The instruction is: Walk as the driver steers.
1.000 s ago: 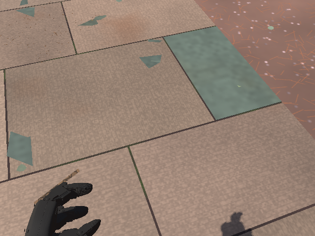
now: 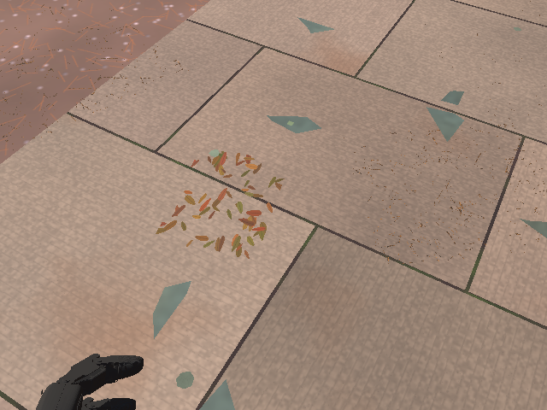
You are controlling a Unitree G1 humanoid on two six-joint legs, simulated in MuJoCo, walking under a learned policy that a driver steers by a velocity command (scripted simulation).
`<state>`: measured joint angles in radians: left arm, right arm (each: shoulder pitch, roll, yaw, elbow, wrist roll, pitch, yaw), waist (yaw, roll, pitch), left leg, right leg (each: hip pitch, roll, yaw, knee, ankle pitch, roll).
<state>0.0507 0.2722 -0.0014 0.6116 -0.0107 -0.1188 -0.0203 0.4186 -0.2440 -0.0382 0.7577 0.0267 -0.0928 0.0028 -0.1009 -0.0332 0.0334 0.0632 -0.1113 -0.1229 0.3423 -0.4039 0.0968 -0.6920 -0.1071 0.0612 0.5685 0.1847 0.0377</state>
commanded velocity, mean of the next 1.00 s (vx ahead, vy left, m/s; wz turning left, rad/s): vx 1.00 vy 0.00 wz -0.52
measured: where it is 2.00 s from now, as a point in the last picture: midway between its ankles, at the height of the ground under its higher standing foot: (363, 173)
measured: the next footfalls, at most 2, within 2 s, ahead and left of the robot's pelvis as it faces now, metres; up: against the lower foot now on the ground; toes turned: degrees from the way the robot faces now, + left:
right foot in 0.08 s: +0.31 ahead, -0.16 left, +0.00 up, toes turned +2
left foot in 0.54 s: +0.72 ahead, +0.08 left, +0.00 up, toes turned -16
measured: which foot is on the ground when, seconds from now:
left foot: down 0.00-0.10, up 0.12-0.52, down 0.54-0.96, up 0.98-1.00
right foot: up 0.00-0.06, down 0.08-0.56, up 0.58-0.96, down 0.98-1.00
